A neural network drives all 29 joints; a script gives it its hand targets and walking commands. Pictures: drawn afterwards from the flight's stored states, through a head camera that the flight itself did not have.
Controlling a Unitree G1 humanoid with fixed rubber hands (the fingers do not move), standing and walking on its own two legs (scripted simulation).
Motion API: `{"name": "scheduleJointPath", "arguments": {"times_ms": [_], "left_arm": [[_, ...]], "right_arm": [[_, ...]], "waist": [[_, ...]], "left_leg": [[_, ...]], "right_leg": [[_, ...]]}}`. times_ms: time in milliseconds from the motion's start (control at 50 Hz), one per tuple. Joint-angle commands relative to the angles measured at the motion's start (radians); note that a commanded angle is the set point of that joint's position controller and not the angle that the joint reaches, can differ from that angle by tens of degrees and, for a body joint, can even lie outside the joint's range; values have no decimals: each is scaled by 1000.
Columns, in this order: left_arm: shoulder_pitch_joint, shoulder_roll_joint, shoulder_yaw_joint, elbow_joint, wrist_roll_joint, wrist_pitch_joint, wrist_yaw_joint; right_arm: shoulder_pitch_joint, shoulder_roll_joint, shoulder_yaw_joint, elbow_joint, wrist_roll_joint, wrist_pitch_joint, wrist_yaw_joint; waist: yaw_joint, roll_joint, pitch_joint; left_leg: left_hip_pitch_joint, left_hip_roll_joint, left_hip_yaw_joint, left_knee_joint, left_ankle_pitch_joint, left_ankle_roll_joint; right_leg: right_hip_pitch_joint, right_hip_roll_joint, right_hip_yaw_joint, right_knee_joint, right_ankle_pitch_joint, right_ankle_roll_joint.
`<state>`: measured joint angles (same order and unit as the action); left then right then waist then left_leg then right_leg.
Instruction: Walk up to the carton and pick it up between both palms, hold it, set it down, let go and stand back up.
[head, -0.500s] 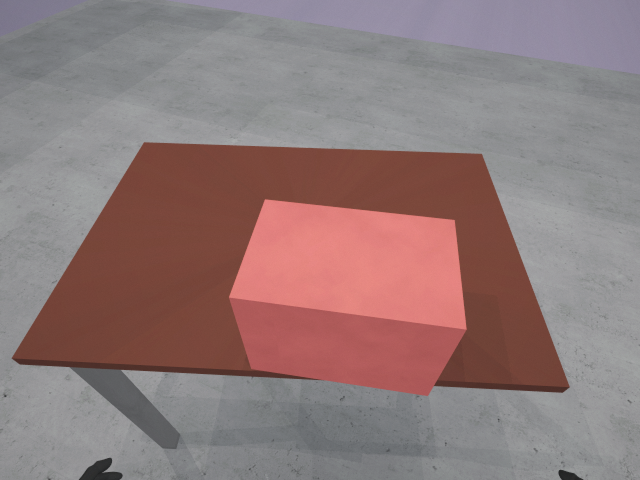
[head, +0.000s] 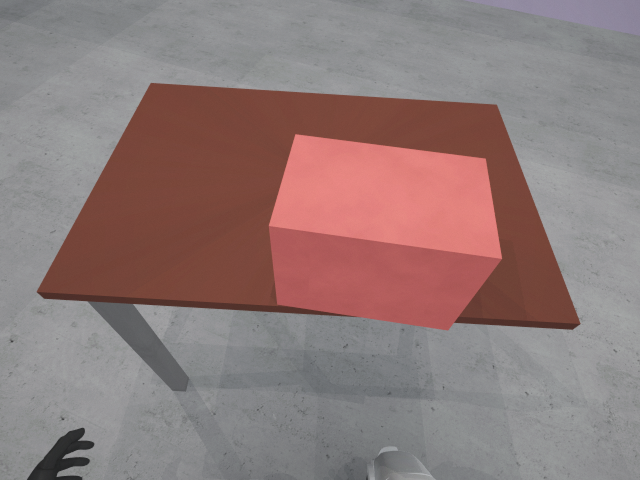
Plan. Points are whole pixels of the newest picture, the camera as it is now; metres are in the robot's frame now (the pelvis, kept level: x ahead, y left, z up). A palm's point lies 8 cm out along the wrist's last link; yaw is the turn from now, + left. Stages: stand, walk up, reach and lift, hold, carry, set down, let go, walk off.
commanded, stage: walk up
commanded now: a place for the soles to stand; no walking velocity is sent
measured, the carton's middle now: (374, 236) +0.44 -0.06 +0.00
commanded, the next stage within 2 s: none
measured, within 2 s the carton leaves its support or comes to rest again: neither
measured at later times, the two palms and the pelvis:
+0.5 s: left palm out of the picture +0.11 +0.32 -0.08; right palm out of the picture +0.09 -0.31 -0.08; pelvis -0.01 +0.01 +0.02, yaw -4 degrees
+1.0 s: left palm out of the picture +0.11 +0.31 -0.09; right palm out of the picture +0.02 -0.33 -0.09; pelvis +0.00 -0.01 +0.01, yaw -7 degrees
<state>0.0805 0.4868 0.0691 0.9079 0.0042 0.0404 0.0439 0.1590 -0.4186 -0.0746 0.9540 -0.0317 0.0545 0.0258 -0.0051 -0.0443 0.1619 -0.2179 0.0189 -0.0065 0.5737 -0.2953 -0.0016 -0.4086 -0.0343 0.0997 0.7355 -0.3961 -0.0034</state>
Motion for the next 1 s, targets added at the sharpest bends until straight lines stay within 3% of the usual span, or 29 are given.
{"name": "scheduleJointPath", "arguments": {"times_ms": [0,40,80,100,140,180,200,220,240,280,300,360,440,460,540,580,600,620,660,700,740,800,820,840,860,880,900,940,980], "left_arm": [[126,128,32,-27,-13,-12,-15],[113,105,29,-16,-8,-19,-20],[51,91,17,-36,5,-34,-26],[49,79,17,-39,13,-45,-30],[120,82,10,-7,15,-64,-21],[161,139,21,17,15,-78,-19],[89,132,22,11,13,-68,-21],[61,143,15,-2,5,-64,-28],[45,89,8,4,6,-68,-37],[16,69,-3,-1,-7,-72,-38],[24,81,6,-9,-8,-77,-36],[86,93,5,46,-5,-78,-36],[10,100,11,23,-6,-67,-41],[28,96,3,26,-5,-69,-41],[20,77,5,40,-10,-70,-41],[21,99,4,31,-5,-68,-43],[19,99,4,48,-3,-67,-44],[8,90,5,33,-4,-69,-42],[45,81,17,12,6,-58,-55],[35,81,17,6,21,-55,-52],[52,79,27,-23,30,-51,-55],[68,54,25,-47,37,-54,-70],[105,46,21,-28,38,-59,-71],[108,48,20,-21,32,-67,-69],[127,75,23,3,32,-70,-60],[141,94,38,12,30,-73,-56],[140,118,33,12,26,-72,-47],[77,173,36,-22,16,-62,-41],[-8,150,29,-33,13,-53,-44]], "right_arm": [[-208,-205,-38,-162,-1,-21,-21],[-157,-160,-22,-157,1,-27,-27],[-36,-179,-25,-116,32,-45,-36],[25,-195,-27,-116,17,-49,-40],[-9,-202,-29,-116,27,-47,-43],[-26,-141,4,-137,35,-67,-42],[-23,-93,14,-120,42,-63,-47],[-37,-133,8,-102,29,-59,-49],[-72,-145,-2,-101,22,-65,-51],[-73,-160,-12,-94,29,-74,-47],[-41,-170,-14,-74,36,-76,-47],[-113,-132,-1,-65,26,-80,-43],[-54,-155,-1,-44,25,-76,-44],[-73,-164,0,-42,16,-74,-44],[-67,-136,5,-25,31,-85,-41],[-49,-158,-1,-41,26,-90,-40],[-74,-158,-4,-29,27,-88,-38],[-53,-152,-2,-36,25,-92,-39],[29,-190,-15,-43,7,-93,-47],[35,-232,-27,-46,3,-95,-50],[60,-252,-38,-67,3,-95,-48],[48,-213,-38,-101,-8,-92,-51],[31,-225,-40,-103,4,-89,-46],[2,-180,-25,-115,14,-89,-49],[14,-180,-21,-110,20,-85,-45],[14,-154,-11,-127,28,-87,-41],[-8,-118,5,-139,42,-83,-34],[9,-133,1,-123,46,-61,-33],[41,-157,-17,-99,25,-50,-32]], "waist": [[23,352,-84],[4,297,-107],[-33,102,-159],[-53,90,-198],[3,95,-222],[4,9,-286],[-14,-68,-206],[-8,-38,-156],[0,-82,-153],[-2,-50,-160],[-17,-29,-187],[27,-14,-158],[0,-24,-115],[20,61,-108],[9,27,-91],[10,90,-115],[12,21,-97],[14,69,-126],[-19,163,-142],[-18,110,-87],[-17,120,-102],[-4,191,-61],[11,178,-70],[11,172,-141],[15,99,-171],[26,106,-228],[31,20,-228],[6,-50,-175],[-14,-72,-58]], "left_leg": [[-182,141,-148,-334,-55,170],[51,155,-138,-276,107,159],[177,236,-231,-233,248,158],[225,229,-196,-196,335,151],[239,207,-122,-89,517,100],[44,92,-59,-5,354,22],[-13,38,-12,-74,31,-3],[85,54,-35,-146,-2,0],[92,83,-59,-232,74,16],[162,117,-70,-240,276,11],[173,124,-52,-221,346,19],[160,102,-26,-210,276,8],[102,92,-42,-256,125,13],[118,102,-39,-255,156,11],[79,108,-62,-267,147,23],[79,90,-59,-266,114,31],[64,98,-68,-284,95,31],[64,118,-99,-302,91,31],[115,160,-170,-307,-67,99],[144,289,-315,-374,-132,194],[102,332,-335,-388,-144,228],[55,316,-253,-362,-54,198],[36,271,-185,-345,-91,166],[63,213,-88,-290,74,115],[29,146,-42,-203,193,79],[10,106,17,-145,254,31],[-25,75,37,-102,163,2],[55,29,12,-36,-100,-8],[38,44,-12,-85,-94,10]], "right_leg": [[143,38,-38,203,-58,15],[52,50,-40,27,-43,16],[86,37,-54,-134,-53,14],[140,48,-75,-258,-40,7],[306,-20,-28,-555,305,-16],[474,-167,183,-422,665,-75],[419,-229,197,-441,563,-143],[300,-247,222,-439,521,-157],[299,-201,153,-416,488,-121],[265,-95,29,-406,454,-39],[310,-87,40,-390,499,-33],[278,-92,22,-423,519,-27],[260,-100,68,-461,196,-52],[237,-97,68,-454,260,-50],[271,-84,59,-465,231,-33],[280,-86,55,-439,217,-50],[262,-67,37,-445,176,-42],[285,-77,40,-446,173,-35],[216,-24,-5,-312,72,-43],[101,11,-58,-213,16,-21],[88,1,-34,-87,-107,-24],[111,-42,-42,-194,-39,-31],[153,-20,-78,-254,37,-31],[239,-32,-53,-362,218,-35],[366,1,-71,-364,296,-31],[429,-80,4,-366,444,-57],[437,-115,23,-377,451,-55],[213,-247,230,-525,107,-148],[134,-214,179,-538,-29,-136]]}}
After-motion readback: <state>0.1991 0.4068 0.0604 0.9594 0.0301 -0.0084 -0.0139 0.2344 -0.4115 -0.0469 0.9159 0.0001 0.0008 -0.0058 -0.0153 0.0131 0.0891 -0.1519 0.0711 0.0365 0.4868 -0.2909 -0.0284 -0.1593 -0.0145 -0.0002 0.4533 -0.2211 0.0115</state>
